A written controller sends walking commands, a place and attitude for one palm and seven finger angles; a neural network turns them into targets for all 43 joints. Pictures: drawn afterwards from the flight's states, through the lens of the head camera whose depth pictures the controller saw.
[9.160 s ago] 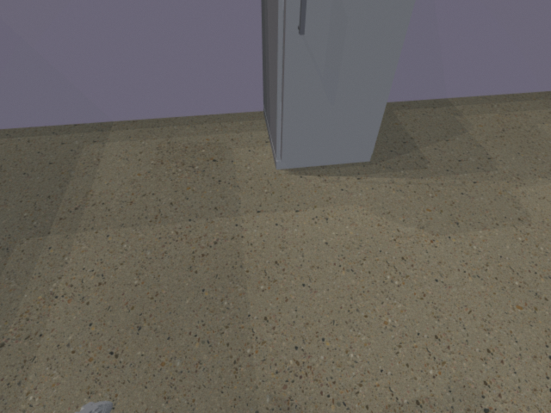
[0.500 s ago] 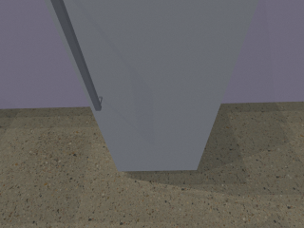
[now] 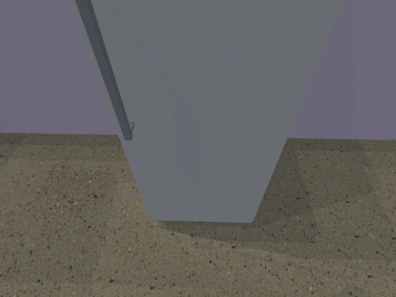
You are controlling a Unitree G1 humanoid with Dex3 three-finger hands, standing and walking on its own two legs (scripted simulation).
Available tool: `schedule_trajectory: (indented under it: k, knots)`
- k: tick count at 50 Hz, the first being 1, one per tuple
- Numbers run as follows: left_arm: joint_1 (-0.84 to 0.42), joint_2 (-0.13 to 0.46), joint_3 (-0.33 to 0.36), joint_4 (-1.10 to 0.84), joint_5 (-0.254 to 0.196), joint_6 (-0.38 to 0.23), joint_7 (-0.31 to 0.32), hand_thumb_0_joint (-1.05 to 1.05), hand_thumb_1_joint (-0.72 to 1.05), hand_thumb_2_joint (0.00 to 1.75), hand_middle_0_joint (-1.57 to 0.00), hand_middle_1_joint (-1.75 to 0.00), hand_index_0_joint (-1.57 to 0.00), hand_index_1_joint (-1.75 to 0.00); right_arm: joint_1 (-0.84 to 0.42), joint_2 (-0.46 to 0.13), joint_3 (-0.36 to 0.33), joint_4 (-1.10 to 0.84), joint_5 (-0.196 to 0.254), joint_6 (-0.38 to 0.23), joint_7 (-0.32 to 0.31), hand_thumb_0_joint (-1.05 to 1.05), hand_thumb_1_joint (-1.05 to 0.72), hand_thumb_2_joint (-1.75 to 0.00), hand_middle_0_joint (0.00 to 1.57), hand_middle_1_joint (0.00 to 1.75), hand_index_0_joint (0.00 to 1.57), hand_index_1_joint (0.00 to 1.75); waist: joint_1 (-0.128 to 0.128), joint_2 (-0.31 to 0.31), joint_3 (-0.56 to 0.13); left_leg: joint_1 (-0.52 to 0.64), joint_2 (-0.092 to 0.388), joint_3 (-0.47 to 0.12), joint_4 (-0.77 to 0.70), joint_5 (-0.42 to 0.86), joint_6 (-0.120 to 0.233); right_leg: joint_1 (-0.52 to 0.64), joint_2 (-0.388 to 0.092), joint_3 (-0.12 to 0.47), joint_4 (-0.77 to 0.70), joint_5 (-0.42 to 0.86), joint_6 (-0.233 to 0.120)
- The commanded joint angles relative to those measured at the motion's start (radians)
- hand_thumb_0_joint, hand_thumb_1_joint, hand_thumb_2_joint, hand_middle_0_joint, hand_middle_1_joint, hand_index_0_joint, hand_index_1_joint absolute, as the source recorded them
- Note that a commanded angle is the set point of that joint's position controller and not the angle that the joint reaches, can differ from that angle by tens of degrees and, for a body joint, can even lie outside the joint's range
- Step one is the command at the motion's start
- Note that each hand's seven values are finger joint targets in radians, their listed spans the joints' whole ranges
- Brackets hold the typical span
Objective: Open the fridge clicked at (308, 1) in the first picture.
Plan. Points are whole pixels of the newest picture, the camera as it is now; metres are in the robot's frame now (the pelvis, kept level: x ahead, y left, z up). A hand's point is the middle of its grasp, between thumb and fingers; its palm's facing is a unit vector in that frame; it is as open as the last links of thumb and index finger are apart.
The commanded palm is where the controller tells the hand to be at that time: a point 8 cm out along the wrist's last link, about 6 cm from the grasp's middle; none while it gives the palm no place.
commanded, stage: look again from close up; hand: left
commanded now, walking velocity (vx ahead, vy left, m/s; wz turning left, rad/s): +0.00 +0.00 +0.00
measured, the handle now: (111, 73) +0.52 +0.23 +0.18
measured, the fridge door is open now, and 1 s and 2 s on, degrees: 0 0 0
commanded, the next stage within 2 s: raise the hand to about handle height in 0.70 s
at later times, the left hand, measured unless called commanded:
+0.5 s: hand out of the picture +0.03 +0.20 -0.17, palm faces +0.01 -0.98 -0.22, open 7.4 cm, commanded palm none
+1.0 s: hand (95, 251) +0.20 +0.22 -0.01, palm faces +0.24 -0.97 -0.05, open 7.7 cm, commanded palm +0.10 +0.26 -0.05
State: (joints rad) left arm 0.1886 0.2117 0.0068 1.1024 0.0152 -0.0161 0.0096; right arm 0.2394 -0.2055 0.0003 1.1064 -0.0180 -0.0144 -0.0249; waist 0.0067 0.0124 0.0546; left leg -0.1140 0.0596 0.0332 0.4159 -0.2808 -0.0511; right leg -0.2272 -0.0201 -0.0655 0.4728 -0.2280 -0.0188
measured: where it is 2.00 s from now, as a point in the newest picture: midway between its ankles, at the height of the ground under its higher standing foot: outside the picture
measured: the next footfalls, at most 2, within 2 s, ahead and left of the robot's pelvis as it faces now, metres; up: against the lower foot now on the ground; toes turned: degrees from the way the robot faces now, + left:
none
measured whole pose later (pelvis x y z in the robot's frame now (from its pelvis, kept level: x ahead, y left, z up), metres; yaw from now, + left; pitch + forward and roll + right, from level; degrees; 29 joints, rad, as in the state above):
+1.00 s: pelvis -0.01 +0.02 -0.02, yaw +1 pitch +3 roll +1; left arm 0.35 0.15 0.14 0.20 -0.19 -0.30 -0.03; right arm 0.26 -0.21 -0.04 0.77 0.02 -0.28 -0.05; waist -0.01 0.01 -0.05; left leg -0.33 0.02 0.03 0.65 -0.37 -0.02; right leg -0.42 -0.07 -0.06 0.66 -0.30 0.01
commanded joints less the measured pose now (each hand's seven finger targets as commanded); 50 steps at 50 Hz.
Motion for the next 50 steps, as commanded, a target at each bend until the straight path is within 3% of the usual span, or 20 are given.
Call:
schedule_trajectory:
  k: [1, 13, 31, 34, 39, 40, 41, 42, 43, 44, 45, 46, 47, 49, 50]
  knots:
    - [0.013, 0.158, 0.030, -0.051, -0.003, -0.012, 0.011, 0.00, 0.90, 0.90, -0.20, -0.30, -0.20, -0.30, 0.051, -0.114, -0.015, -0.026, 0.000, -0.017, -0.003, 0.00, -0.90, -0.90, 0.20, 0.30, 0.20, 0.30, -0.001, -0.022, -0.012, -0.076, 0.048, -0.033, -0.077, 0.116, 0.057, 0.047, -0.105, 0.118, -0.106, 0.088, -0.026]
    - [0.023, 0.151, 0.027, -0.045, -0.003, -0.014, 0.011, 0.00, 0.90, 0.90, -0.20, -0.30, -0.20, -0.30, 0.050, -0.114, -0.015, -0.019, 0.001, -0.020, -0.004, 0.00, -0.90, -0.90, 0.20, 0.30, 0.20, 0.30, 0.001, -0.014, -0.032, -0.071, 0.053, -0.041, -0.079, 0.159, 0.059, 0.071, -0.102, 0.102, -0.084, 0.151, -0.022]
    - [0.040, 0.130, 0.022, -0.035, -0.003, -0.010, 0.012, 0.00, 0.90, 0.90, -0.20, -0.30, -0.20, -0.30, 0.050, -0.105, -0.015, -0.011, 0.002, -0.021, -0.007, 0.00, -0.90, -0.90, 0.20, 0.30, 0.20, 0.30, 0.002, -0.001, -0.015, -0.076, 0.057, -0.045, -0.090, 0.159, 0.062, 0.066, -0.098, 0.097, -0.081, 0.144, -0.017]
    - [0.047, 0.130, 0.023, -0.034, -0.002, -0.014, 0.013, 0.00, 0.90, 0.90, -0.20, -0.30, -0.20, -0.30, 0.050, -0.105, -0.019, -0.011, 0.003, -0.023, -0.008, 0.00, -0.90, -0.90, 0.20, 0.30, 0.20, 0.30, 0.003, -0.012, -0.042, -0.057, 0.057, -0.042, -0.080, 0.192, 0.064, 0.082, -0.102, 0.096, -0.073, 0.193, -0.017]
    - [0.048, 0.127, 0.024, -0.031, -0.002, -0.014, 0.015, 0.00, 0.90, 0.90, -0.20, -0.30, -0.20, -0.30, 0.045, -0.103, -0.019, -0.008, 0.002, -0.023, -0.009, 0.00, -0.90, -0.90, 0.20, 0.30, 0.20, 0.30, 0.003, -0.005, -0.031, -0.056, 0.057, -0.041, -0.080, 0.201, 0.063, 0.078, -0.103, 0.095, -0.071, 0.210, -0.017]
    - [0.186, 0.095, 0.017, 0.019, -0.004, -0.023, 0.059, 0.00, 0.90, 0.90, -0.20, -0.30, -0.20, -0.30, -0.028, -0.107, -0.030, -0.073, 0.016, -0.027, 0.002, 0.00, -0.90, -0.90, 0.20, 0.30, 0.20, 0.30, 0.035, 0.005, -0.084, -0.082, 0.072, 0.024, 0.136, 0.222, 0.034, 0.096, -0.164, 0.145, -0.039, 0.576, -0.002]
    - [-0.624, 0.360, 0.207, -1.517, -0.189, -0.252, 0.052, 0.00, 0.88, 0.89, -0.20, -0.32, -0.20, -0.32, -0.015, -0.225, -0.039, -0.404, 0.065, -0.182, -0.041, 0.00, -0.90, -0.90, 0.20, 0.30, 0.20, 0.30, -0.068, 0.185, -0.526, 0.091, -0.063, -0.006, -0.009, 0.330, 0.059, 0.231, -0.059, 0.078, 0.020, 0.468, -0.024]
    - [-0.363, 0.421, 0.280, -1.404, -0.136, -0.243, 0.107, 0.00, 0.85, 0.88, -0.20, -0.33, -0.20, -0.33, -0.065, -0.133, -0.014, -0.368, 0.057, -0.257, -0.080, 0.00, -0.90, -0.90, 0.20, 0.30, 0.20, 0.30, -0.016, 0.249, -0.406, 0.113, -0.053, 0.043, -0.002, 0.327, 0.058, 0.160, -0.006, 0.073, 0.059, 0.288, -0.028]
    - [0.138, 0.038, 0.070, -1.171, -0.154, -0.123, 0.095, 0.00, 0.83, 0.87, -0.21, -0.34, -0.21, -0.34, -0.074, -0.101, -0.029, -0.401, 0.052, -0.292, -0.075, 0.00, -0.90, -0.90, 0.20, 0.30, 0.20, 0.30, 0.000, 0.184, -0.301, -0.006, -0.035, 0.011, -0.015, 0.372, 0.051, 0.084, 0.003, -0.021, 0.054, 0.149, -0.017]
    - [0.122, -0.007, 0.090, -1.069, -0.182, -0.100, 0.090, 0.00, 0.81, 0.86, -0.21, -0.36, -0.21, -0.36, -0.050, -0.131, -0.042, -0.370, 0.063, -0.304, -0.070, 0.00, -0.90, -0.90, 0.20, 0.30, 0.20, 0.30, -0.037, 0.031, -0.165, -0.090, -0.041, -0.012, 0.034, 0.283, 0.042, -0.013, 0.000, -0.038, 0.036, 0.122, 0.002]
    - [0.051, 0.001, 0.091, -1.101, -0.190, -0.157, 0.064, 0.00, 0.78, 0.85, -0.21, -0.37, -0.21, -0.37, -0.071, -0.155, -0.060, -0.430, 0.054, -0.319, -0.061, 0.00, -0.90, -0.90, 0.20, 0.30, 0.20, 0.30, -0.057, -0.059, -0.032, -0.184, -0.046, -0.032, 0.070, 0.177, 0.047, -0.113, -0.002, -0.044, 0.036, 0.060, 0.017]
    - [0.179, 0.009, 0.151, -1.010, -0.200, -0.221, 0.028, 0.00, 0.76, 0.84, -0.21, -0.39, -0.21, -0.39, -0.061, -0.156, -0.082, -0.442, 0.037, -0.330, -0.053, 0.00, -0.90, -0.90, 0.20, 0.30, 0.20, 0.30, -0.025, -0.143, -0.044, -0.260, -0.054, -0.023, 0.111, 0.093, 0.045, -0.164, 0.001, -0.050, 0.056, -0.039, 0.020]
    - [0.326, -0.003, 0.172, -0.931, -0.214, -0.288, -0.025, 0.00, 0.74, 0.83, -0.21, -0.40, -0.21, -0.40, -0.074, -0.152, -0.087, -0.481, 0.037, -0.340, -0.036, 0.00, -0.90, -0.90, 0.20, 0.30, 0.20, 0.30, 0.016, -0.135, -0.031, -0.324, -0.065, -0.017, 0.152, 0.068, 0.036, -0.178, 0.000, -0.047, 0.096, -0.065, 0.009]
    - [0.462, -0.066, 0.163, -0.872, -0.255, -0.452, -0.149, 0.00, 0.69, 0.81, -0.22, -0.43, -0.22, -0.43, -0.094, -0.144, -0.097, -0.535, 0.028, -0.340, 0.001, 0.00, -0.90, -0.90, 0.20, 0.30, 0.20, 0.30, 0.049, -0.246, -0.072, -0.471, -0.072, -0.002, 0.258, 0.011, 0.022, -0.249, 0.002, -0.036, 0.213, -0.105, 0.008]
    - [0.488, -0.059, 0.170, -0.874, -0.272, -0.536, -0.218, 0.00, 0.67, 0.80, -0.22, -0.45, -0.22, -0.45, -0.104, -0.147, -0.104, -0.562, 0.026, -0.337, 0.017, 0.00, -0.90, -0.90, 0.20, 0.30, 0.20, 0.30, 0.055, -0.226, -0.100, -0.518, -0.077, 0.007, 0.315, 0.002, 0.019, -0.267, -0.001, -0.017, 0.263, -0.089, 0.004]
